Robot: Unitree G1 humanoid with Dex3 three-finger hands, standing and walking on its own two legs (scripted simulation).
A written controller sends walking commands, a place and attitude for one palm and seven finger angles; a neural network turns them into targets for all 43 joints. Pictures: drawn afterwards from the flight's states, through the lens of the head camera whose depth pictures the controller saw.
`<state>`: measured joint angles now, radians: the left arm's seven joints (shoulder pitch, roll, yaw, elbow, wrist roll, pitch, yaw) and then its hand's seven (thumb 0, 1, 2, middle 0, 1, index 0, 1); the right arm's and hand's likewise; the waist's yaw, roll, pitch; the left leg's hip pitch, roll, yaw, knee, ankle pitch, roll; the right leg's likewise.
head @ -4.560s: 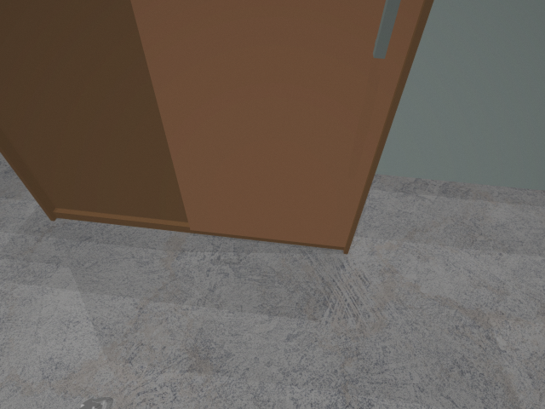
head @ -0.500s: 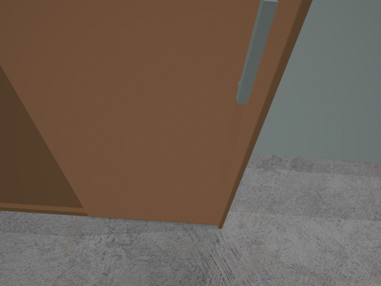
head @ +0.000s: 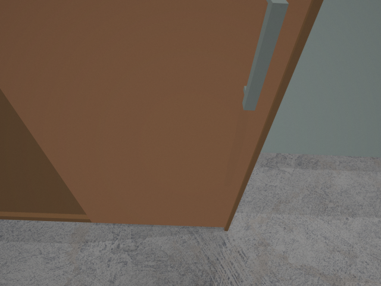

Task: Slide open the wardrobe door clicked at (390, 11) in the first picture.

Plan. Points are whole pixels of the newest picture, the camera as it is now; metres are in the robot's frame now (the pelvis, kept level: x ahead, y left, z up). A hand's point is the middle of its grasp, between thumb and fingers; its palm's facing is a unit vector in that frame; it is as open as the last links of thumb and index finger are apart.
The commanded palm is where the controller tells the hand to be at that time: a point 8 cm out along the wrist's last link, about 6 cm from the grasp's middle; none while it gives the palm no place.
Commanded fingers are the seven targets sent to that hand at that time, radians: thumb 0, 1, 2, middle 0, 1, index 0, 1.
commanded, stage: come to a stop and stand still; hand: right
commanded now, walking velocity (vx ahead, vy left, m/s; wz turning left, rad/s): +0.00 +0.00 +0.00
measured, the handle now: (258, 57) +0.51 -0.10 +0.25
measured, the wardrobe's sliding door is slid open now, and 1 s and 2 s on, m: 0.00 0.00 0.00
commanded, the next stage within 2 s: look again from close up in 0.32 s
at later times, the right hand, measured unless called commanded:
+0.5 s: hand out of the picture +0.03 -0.16 -0.17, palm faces +0.01 +0.97 -0.22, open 7.4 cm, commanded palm none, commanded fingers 0.00 -0.90 -0.90 0.20 0.30 0.20 0.30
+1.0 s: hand out of the picture +0.03 -0.17 -0.17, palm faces +0.01 +0.97 -0.24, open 7.4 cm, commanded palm none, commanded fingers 0.00 -0.90 -0.90 0.20 0.30 0.20 0.30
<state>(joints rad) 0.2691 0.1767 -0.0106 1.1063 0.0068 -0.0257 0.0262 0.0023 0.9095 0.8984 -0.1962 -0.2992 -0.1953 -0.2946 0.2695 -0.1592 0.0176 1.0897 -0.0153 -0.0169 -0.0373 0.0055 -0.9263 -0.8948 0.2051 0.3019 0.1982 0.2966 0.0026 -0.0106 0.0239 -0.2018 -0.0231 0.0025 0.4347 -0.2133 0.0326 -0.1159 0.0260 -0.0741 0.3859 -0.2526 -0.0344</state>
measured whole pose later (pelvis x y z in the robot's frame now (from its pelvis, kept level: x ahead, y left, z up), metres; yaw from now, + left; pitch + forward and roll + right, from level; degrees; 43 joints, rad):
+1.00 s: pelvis +0.00 +0.03 +0.00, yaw +0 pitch -2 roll -1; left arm 0.26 0.20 -0.01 1.13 0.01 -0.02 0.02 0.00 0.91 0.90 -0.20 -0.30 -0.20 -0.29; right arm 0.24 -0.20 0.01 1.09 -0.01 -0.02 -0.03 0.00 -0.91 -0.89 0.21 0.30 0.20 0.30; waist 0.00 0.00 0.03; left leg -0.17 -0.06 0.02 0.39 -0.19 0.07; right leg -0.09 -0.01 -0.06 0.37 -0.24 0.00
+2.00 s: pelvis -0.01 -0.01 -0.02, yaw -4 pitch +2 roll +2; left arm 0.29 0.21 -0.08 0.60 -0.05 -0.29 0.06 0.01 0.90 0.90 -0.20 -0.30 -0.20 -0.30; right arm 0.32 -0.34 -0.29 -0.14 0.35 -0.10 0.36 0.00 -0.17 -0.58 0.26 0.77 0.25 0.77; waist -0.02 -0.04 -0.06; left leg -0.37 -0.01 0.07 0.66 -0.32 0.02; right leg -0.35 0.02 -0.01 0.71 -0.40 -0.05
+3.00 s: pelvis -0.01 +0.00 -0.01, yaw -4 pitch -3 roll +0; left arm 0.18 0.31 -0.10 0.60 -0.12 -0.15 0.05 0.01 0.90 0.90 -0.20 -0.30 -0.20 -0.30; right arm -0.32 -0.63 -0.52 0.10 0.34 0.44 0.56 -0.02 0.50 -0.30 0.31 1.20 0.30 1.20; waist -0.06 -0.07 -0.05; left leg -0.19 0.00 0.07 0.48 -0.24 0.03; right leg -0.16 0.04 0.00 0.50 -0.29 -0.04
